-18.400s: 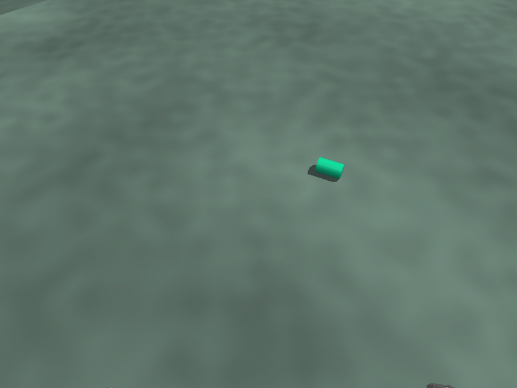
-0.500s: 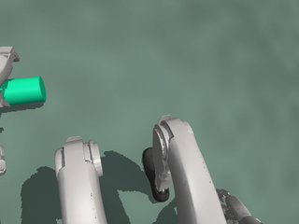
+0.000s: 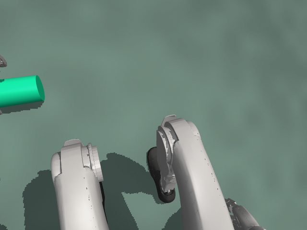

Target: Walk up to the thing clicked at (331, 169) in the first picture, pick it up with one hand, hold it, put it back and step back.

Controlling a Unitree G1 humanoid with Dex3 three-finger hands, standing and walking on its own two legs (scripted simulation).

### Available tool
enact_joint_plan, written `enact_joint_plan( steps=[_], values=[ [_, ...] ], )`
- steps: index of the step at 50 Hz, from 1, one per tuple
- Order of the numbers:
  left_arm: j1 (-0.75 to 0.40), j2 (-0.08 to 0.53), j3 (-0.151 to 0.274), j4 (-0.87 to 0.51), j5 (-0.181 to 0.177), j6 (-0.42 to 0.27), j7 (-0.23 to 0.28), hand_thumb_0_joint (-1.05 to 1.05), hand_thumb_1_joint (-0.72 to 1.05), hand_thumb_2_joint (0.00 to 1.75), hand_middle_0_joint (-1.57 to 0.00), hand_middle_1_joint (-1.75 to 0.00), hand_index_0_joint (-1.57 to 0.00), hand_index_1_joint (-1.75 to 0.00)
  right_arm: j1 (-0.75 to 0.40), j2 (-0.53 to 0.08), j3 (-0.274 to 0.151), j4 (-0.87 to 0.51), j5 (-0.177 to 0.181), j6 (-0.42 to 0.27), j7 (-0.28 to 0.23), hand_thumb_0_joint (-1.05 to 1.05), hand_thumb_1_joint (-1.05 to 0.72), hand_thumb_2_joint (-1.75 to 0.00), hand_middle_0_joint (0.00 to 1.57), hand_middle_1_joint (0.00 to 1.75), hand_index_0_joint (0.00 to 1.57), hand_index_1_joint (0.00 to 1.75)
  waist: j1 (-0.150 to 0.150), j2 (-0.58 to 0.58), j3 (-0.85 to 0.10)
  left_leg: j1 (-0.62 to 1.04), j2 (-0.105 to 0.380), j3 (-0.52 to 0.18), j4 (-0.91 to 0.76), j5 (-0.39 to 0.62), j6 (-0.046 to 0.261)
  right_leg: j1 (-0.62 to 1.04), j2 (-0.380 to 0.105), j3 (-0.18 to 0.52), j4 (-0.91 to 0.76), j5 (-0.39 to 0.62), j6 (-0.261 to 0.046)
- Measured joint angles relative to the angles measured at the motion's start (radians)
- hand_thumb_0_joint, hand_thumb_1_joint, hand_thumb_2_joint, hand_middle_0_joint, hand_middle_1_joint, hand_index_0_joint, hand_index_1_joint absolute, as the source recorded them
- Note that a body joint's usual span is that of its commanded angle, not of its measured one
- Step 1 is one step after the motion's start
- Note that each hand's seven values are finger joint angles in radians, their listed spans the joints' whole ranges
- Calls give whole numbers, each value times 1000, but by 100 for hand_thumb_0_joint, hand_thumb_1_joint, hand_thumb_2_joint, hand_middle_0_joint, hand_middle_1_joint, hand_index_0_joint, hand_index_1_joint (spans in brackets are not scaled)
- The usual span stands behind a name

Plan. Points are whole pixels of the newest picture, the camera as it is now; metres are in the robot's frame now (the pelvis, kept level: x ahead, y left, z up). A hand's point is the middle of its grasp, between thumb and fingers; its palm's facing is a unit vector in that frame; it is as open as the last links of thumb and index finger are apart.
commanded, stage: close in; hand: left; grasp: from above
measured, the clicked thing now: (15, 91) +0.50 +0.31 -0.29
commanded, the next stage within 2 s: rest palm in 0.16 s
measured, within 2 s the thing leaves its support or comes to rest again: neither
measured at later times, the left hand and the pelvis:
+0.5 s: hand (8, 92) +0.48 +0.30 -0.22, palm faces -0.47 -0.06 -0.88, open 13.4 cm; pelvis +0.00 +0.01 -0.01, yaw -2 degrees
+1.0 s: hand (13, 96) +0.47 +0.30 -0.26, palm faces -0.47 -0.09 -0.88, open 13.1 cm; pelvis +0.01 +0.01 -0.02, yaw -5 degrees
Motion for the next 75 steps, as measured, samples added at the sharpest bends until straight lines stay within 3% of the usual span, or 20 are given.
enact_joint_plan(
  steps=[8, 16, 27, 42, 67, 75],
  values=[
    [-31, 17, -9, 47, 74, -66, 57, -1, -41, 96, -19, -95, -20, -94, -30, -12, 14, -25, -23, -2, 0, 1, -90, -89, 20, 30, 20, 30, -17, -27, 0, -3, -5, -22, 24, -13, 3, 14, -1, -21, 4, -12, -1],
    [-44, 24, 13, 129, 136, -35, 159, 0, -40, 100, -19, -96, -19, -95, -28, -7, 28, -38, -38, -20, 11, 0, -90, -89, 20, 30, 20, 30, -57, -42, -11, -18, -4, -20, 37, -16, 12, 3, 1, -21, 12, -14, -3],
    [-49, 59, 37, 193, 107, 18, 190, 0, -43, 102, -16, -96, -15, -97, -3, -2, 69, -39, -48, -65, 31, 0, -90, -89, 20, 30, 20, 30, -93, -47, 34, -35, 5, -21, 62, -20, 19, -16, 11, -21, 28, -8, 8],
    [-20, 134, 103, 188, 115, -15, 214, 0, -42, 105, -17, -100, -15, -101, -23, -41, 98, -70, -76, -88, 42, 1, -90, -89, 20, 30, 20, 30, -104, -81, 106, -25, 9, -57, 103, -40, 10, -5, 21, -51, 46, -9, 12],
    [-29, 162, 82, 236, 126, -11, 265, -1, -41, 109, -16, -106, -15, -107, -47, -41, 132, -79, -92, -121, 81, 0, -90, -90, 20, 30, 20, 30, -115, -106, 125, -20, 12, -79, 129, -51, 16, 12, 27, -71, 49, -11, 13],
    [-41, 185, 82, 246, 127, -4, 277, 0, -30, 108, -25, -103, -23, -104, -45, -47, 146, -85, -91, -132, 83, 0, -90, -89, 20, 30, 20, 30, -123, -112, 135, -19, 15, -81, 132, -50, 18, 12, 31, -72, 49, -5, 19]
  ],
)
